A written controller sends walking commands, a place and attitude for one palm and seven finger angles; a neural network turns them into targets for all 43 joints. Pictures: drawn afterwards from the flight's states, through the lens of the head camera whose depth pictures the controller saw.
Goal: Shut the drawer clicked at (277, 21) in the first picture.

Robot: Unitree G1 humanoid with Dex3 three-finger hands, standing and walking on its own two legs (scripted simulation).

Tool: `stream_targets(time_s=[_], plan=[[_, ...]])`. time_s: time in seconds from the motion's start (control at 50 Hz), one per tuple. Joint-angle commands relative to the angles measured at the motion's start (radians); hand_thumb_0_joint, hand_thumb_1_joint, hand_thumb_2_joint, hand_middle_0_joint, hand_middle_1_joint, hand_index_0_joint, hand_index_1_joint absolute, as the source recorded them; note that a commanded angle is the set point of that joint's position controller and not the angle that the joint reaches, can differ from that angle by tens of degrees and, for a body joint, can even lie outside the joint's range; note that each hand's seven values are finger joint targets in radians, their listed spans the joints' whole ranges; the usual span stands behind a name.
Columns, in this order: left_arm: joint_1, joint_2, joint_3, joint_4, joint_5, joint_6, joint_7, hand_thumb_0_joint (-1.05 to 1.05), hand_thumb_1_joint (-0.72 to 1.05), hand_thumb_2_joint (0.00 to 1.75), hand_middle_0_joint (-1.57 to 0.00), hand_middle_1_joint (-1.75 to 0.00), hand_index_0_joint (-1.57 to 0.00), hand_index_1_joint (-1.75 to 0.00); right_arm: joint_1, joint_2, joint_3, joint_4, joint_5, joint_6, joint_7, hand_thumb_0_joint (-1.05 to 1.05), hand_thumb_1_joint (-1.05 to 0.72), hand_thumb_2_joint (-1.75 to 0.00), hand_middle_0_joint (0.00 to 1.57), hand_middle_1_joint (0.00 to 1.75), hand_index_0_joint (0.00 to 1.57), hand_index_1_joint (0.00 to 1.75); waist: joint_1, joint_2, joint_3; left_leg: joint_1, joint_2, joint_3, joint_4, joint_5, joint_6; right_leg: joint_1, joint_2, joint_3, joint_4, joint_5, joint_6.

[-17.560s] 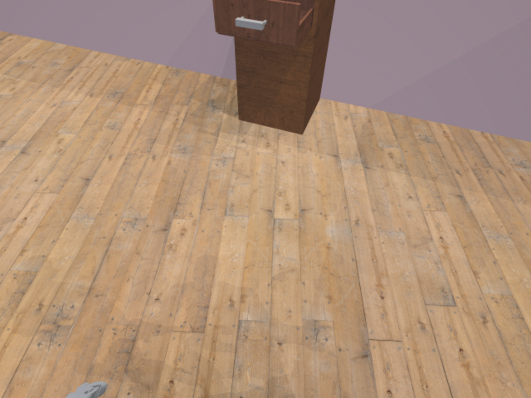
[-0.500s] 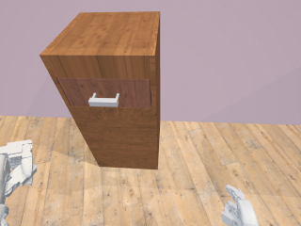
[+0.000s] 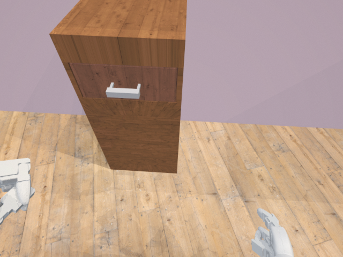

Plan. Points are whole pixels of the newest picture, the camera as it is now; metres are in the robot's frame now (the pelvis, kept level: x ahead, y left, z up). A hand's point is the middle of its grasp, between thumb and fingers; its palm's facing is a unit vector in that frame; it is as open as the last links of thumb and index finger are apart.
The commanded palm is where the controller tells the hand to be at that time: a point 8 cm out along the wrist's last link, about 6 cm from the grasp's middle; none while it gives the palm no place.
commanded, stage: step back with the hand held close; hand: left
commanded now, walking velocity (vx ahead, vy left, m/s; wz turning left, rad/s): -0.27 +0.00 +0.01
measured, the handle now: (124, 89) +0.68 +0.22 -0.04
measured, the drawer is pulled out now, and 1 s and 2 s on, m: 0.00 0.00 0.00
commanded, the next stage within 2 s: stop stepping back and stand still in 0.64 s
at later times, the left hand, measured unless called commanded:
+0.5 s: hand out of the picture +0.13 +0.26 +0.18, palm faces +0.38 -0.80 -0.46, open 3.2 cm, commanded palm +0.07 +0.29 +0.18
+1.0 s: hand out of the picture +0.08 +0.25 +0.15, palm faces +0.41 -0.84 -0.35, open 3.2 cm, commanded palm +0.03 +0.28 +0.18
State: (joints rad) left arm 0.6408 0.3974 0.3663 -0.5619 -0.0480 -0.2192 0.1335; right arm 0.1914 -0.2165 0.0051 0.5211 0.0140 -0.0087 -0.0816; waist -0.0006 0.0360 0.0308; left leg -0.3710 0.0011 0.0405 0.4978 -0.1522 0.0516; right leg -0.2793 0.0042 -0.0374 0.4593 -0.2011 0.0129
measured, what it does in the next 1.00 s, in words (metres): walks backwards: right foot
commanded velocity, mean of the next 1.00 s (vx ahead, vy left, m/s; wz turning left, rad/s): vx -0.24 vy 0.01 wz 0.00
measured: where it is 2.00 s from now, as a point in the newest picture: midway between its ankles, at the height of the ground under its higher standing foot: outside the picture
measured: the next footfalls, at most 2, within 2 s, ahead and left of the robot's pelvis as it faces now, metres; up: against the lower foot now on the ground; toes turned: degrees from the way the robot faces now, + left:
right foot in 0.64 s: -0.13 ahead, -0.08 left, +0.00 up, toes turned +0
left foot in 1.24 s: +0.00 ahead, +0.09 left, +0.00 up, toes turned -3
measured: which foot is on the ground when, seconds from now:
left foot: down 0.00-1.00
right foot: down 0.00-0.34, up 0.36-0.62, down 0.64-1.00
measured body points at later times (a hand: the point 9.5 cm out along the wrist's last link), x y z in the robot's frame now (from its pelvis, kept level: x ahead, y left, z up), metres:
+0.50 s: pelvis -0.06 +0.00 +0.00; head -0.03 +0.03 +0.45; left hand +0.11 +0.30 +0.20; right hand +0.11 -0.22 -0.07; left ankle +0.04 +0.08 -0.74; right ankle -0.14 -0.13 -0.69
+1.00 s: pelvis -0.11 +0.00 -0.01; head -0.15 +0.02 +0.44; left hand +0.05 +0.30 +0.17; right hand +0.00 -0.27 -0.09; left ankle -0.01 +0.08 -0.74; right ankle -0.21 -0.13 -0.74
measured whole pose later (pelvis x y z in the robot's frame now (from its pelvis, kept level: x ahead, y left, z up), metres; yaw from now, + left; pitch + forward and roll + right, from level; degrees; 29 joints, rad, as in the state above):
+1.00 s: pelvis -0.11 +0.00 -0.01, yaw -2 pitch -2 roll -2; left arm 0.58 0.37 0.36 -0.47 -0.05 -0.22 0.15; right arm 0.31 -0.26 -0.02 0.68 0.00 -0.06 -0.11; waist -0.01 -0.01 -0.06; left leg -0.42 -0.03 0.00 0.60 -0.16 0.05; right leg -0.05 0.02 0.01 0.53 -0.45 0.01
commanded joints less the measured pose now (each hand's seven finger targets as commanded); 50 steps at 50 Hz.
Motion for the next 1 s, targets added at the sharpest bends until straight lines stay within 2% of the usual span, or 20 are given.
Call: stream_targets(time_s=[0.0,0.06,0.12,0.18,0.2,0.24,0.28,0.32,0.34,0.38,0.5,0.56,0.6,0.64,0.7,0.78,0.84,0.88,0.92,0.98], plan=[[-0.01,0.139,0.127,-0.199,0.005,-0.084,0.022,0.0,0.9,0.9,-1.4,-1.6,-1.4,-1.6,-0.086,-0.143,-0.062,-0.149,-0.01,-0.079,-0.011,0.0,-0.9,-0.9,0.2,0.3,0.2,0.3,-0.003,0.085,-0.091,-0.243,0.134,-0.19,-0.241,-0.412,0.04,0.219,0.02,0.061,0.068,-0.039,0.005],[-0.015,0.139,0.141,-0.208,0.016,-0.089,0.022,0.0,0.9,0.9,-1.4,-1.6,-1.4,-1.6,-0.083,-0.142,-0.063,-0.144,-0.012,-0.099,-0.016,0.0,-0.9,-0.9,0.2,0.3,0.2,0.3,0.003,0.101,-0.105,-0.332,0.16,-0.219,-0.266,-0.495,0.053,0.279,0.04,0.062,0.15,-0.035,0.006],[-0.026,0.156,0.154,-0.213,0.016,-0.095,0.02,0.0,0.9,0.9,-1.4,-1.6,-1.4,-1.6,-0.079,-0.136,-0.07,-0.138,-0.015,-0.107,-0.012,0.0,-0.9,-0.9,0.2,0.3,0.2,0.3,-0.002,0.01,-0.095,-0.301,0.1,-0.165,-0.129,-0.448,0.035,0.184,-0.002,0.16,0.041,-0.094,-0.019],[-0.07,0.14,0.104,-0.221,-0.003,-0.102,0.033,0.0,0.9,0.9,-1.4,-1.6,-1.4,-1.6,-0.042,-0.114,-0.073,-0.086,-0.019,-0.099,0.004,0.0,-0.9,-0.9,0.2,0.3,0.2,0.3,-0.023,-0.163,-0.103,0.032,-0.019,-0.064,0.231,-0.223,-0.045,-0.199,-0.204,0.323,-0.212,-0.209,-0.115],[-0.093,0.141,0.096,-0.223,-0.001,-0.1,0.041,0.0,0.9,0.9,-1.4,-1.6,-1.4,-1.6,-0.04,-0.107,-0.074,-0.074,-0.019,-0.094,0.007,0.0,-0.9,-0.9,0.2,0.3,0.2,0.3,-0.029,-0.198,-0.11,0.085,-0.023,-0.058,0.288,-0.189,-0.051,-0.243,-0.239,0.308,-0.221,-0.174,-0.13],[-0.102,0.152,0.102,-0.233,0.002,-0.098,0.049,0.0,0.9,0.9,-1.4,-1.6,-1.4,-1.6,-0.052,-0.103,-0.069,-0.067,-0.019,-0.088,0.004,0.0,-0.9,-0.9,0.2,0.3,0.2,0.3,-0.032,-0.15,-0.113,0.123,-0.011,-0.071,0.189,-0.149,-0.044,-0.23,-0.206,0.226,-0.162,-0.05,-0.108],[-0.09,0.166,0.113,-0.26,0.001,-0.104,0.046,0.0,0.9,0.9,-1.4,-1.6,-1.4,-1.6,-0.083,-0.129,-0.065,-0.085,-0.018,-0.086,-0.007,0.0,-0.9,-0.9,0.2,0.3,0.2,0.3,-0.022,0.019,-0.072,0.037,0.053,-0.163,-0.067,-0.117,-0.014,-0.153,-0.052,0.116,-0.041,-0.075,-0.032],[-0.049,0.186,0.157,-0.265,0.021,-0.128,0.036,0.0,0.9,0.9,-1.4,-1.6,-1.4,-1.6,-0.112,-0.15,-0.069,-0.102,-0.018,-0.11,-0.012,0.0,-0.9,-0.9,0.2,0.3,0.2,0.3,-0.008,0.281,-0.12,-0.303,0.26,-0.409,-0.396,-0.528,0.07,0.185,0.1,0.037,0.328,-0.128,0.015],[-0.042,0.179,0.179,-0.244,0.033,-0.125,0.033,0.0,0.9,0.9,-1.4,-1.6,-1.4,-1.6,-0.106,-0.137,-0.07,-0.103,-0.033,-0.118,-0.013,0.0,-0.9,-0.9,0.2,0.3,0.2,0.3,-0.001,0.285,-0.129,-0.41,0.323,-0.498,-0.454,-0.632,0.115,0.234,0.11,0.073,0.514,-0.156,0.011],[-0.057,0.167,0.169,-0.266,0.025,-0.121,0.032,0.0,0.9,0.9,-1.4,-1.6,-1.4,-1.6,-0.084,-0.119,-0.077,-0.097,-0.039,-0.129,-0.001,0.0,-0.9,-0.9,0.2,0.3,0.2,0.3,0.001,0.115,-0.14,-0.244,0.311,-0.426,-0.336,-0.404,0.131,0.077,0.089,0.109,0.561,-0.222,-0.002],[-0.003,0.135,0.091,-0.279,-0.022,-0.109,0.02,0.0,0.9,0.9,-1.4,-1.6,-1.4,-1.6,-0.048,-0.107,-0.057,-0.029,-0.052,-0.161,0.029,0.0,-0.9,-0.9,0.2,0.3,0.2,0.3,0.0,0.19,-0.219,0.154,0.214,-0.274,-0.305,-0.061,0.034,-0.013,0.075,0.023,0.1,-0.334,-0.029],[-0.025,0.18,0.11,-0.275,-0.028,-0.127,0.001,0.0,0.9,0.9,-1.4,-1.6,-1.4,-1.6,-0.03,-0.108,-0.055,-0.004,-0.055,-0.132,0.032,0.0,-0.9,-0.9,0.2,0.3,0.2,0.3,0.002,0.146,-0.267,0.329,0.18,-0.174,-0.158,0.36,-0.026,0.017,0.036,0.032,-0.206,-0.088,-0.036],[-0.054,0.227,0.152,-0.269,-0.036,-0.143,-0.004,0.0,0.9,0.9,-1.4,-1.6,-1.4,-1.6,-0.051,-0.106,-0.051,-0.019,-0.047,-0.105,0.03,0.0,-0.9,-0.9,0.2,0.3,0.2,0.3,-0.01,0.039,-0.277,0.373,0.124,-0.092,-0.044,0.344,-0.037,-0.04,-0.045,0.087,-0.198,0.141,-0.044],[-0.027,0.211,0.162,-0.238,-0.047,-0.144,-0.005,0.0,0.9,0.9,-1.4,-1.6,-1.4,-1.6,-0.072,-0.095,-0.051,-0.04,-0.036,-0.101,0.025,0.0,-0.9,-0.9,0.2,0.3,0.2,0.3,-0.012,0.027,-0.318,0.403,0.103,-0.057,-0.05,0.411,-0.034,-0.049,-0.037,0.05,-0.122,0.221,-0.009],[0.047,0.237,0.197,-0.234,-0.065,-0.131,-0.01,0.0,0.9,0.9,-1.4,-1.6,-1.4,-1.6,-0.111,-0.108,-0.054,-0.088,0.001,-0.086,0.019,0.0,-0.9,-0.9,0.2,0.3,0.2,0.3,-0.008,-0.102,-0.266,0.376,0.064,-0.041,0.043,0.154,-0.031,-0.134,-0.08,0.054,-0.148,0.219,0.032],[0.086,0.202,0.163,-0.171,-0.061,-0.083,0.007,0.0,0.9,0.9,-1.4,-1.6,-1.4,-1.6,-0.104,-0.102,-0.049,-0.078,-0.01,-0.066,0.002,0.0,-0.9,-0.9,0.2,0.3,0.2,0.3,-0.021,-0.057,-0.069,0.283,0.006,-0.043,0.205,-0.06,-0.069,-0.341,-0.173,0.136,-0.258,-0.254,-0.087],[-0.047,0.179,0.12,-0.137,-0.031,-0.05,0.031,0.0,0.9,0.9,-1.4,-1.6,-1.4,-1.6,-0.084,-0.107,-0.048,-0.053,-0.016,-0.078,-0.019,0.0,-0.9,-0.9,0.2,0.3,0.2,0.3,-0.03,-0.11,0.055,0.183,0.02,-0.081,0.255,-0.074,-0.063,-0.34,-0.213,0.174,-0.269,-0.301,-0.134],[-0.14,0.154,0.073,-0.082,-0.009,-0.047,0.033,0.0,0.9,0.9,-1.4,-1.6,-1.4,-1.6,-0.078,-0.123,-0.041,-0.05,-0.011,-0.104,-0.031,0.0,-0.9,-0.9,0.2,0.3,0.2,0.3,-0.03,-0.125,0.134,0.146,0.034,-0.087,0.118,-0.058,-0.038,-0.268,-0.166,0.138,-0.222,-0.177,-0.085],[-0.223,0.173,0.067,-0.137,-0.001,-0.071,0.03,0.0,0.9,0.9,-1.4,-1.6,-1.4,-1.6,-0.088,-0.138,-0.045,-0.041,-0.016,-0.127,-0.036,0.0,-0.9,-0.9,0.2,0.3,0.2,0.3,-0.032,0.007,0.126,0.221,0.059,-0.14,0.015,-0.073,-0.032,-0.272,-0.105,0.075,-0.154,-0.237,-0.061],[-0.206,0.161,0.085,-0.234,0.008,-0.086,0.03,0.0,0.9,0.9,-1.4,-1.6,-1.4,-1.6,-0.073,-0.134,-0.039,-0.056,-0.024,-0.165,-0.025,0.0,-0.9,-0.9,0.2,0.3,0.2,0.3,-0.002,0.228,0.009,0.045,0.177,-0.455,-0.419,-0.502,-0.002,0.015,0.066,0.029,0.13,-0.274,-0.027]])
